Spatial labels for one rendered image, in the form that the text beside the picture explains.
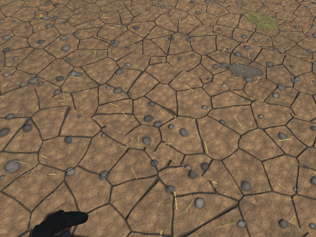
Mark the left robot hand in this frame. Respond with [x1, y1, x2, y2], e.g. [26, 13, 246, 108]
[29, 209, 89, 237]

